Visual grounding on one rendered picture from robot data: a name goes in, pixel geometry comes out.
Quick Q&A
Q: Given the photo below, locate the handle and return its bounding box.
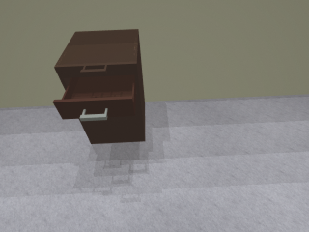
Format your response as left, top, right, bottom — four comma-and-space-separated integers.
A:
79, 108, 108, 122
80, 69, 107, 75

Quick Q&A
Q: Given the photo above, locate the cabinet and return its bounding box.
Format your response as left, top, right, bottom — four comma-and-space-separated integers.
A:
54, 29, 146, 144

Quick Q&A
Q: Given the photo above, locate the drawer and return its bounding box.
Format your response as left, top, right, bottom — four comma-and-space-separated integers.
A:
53, 75, 136, 120

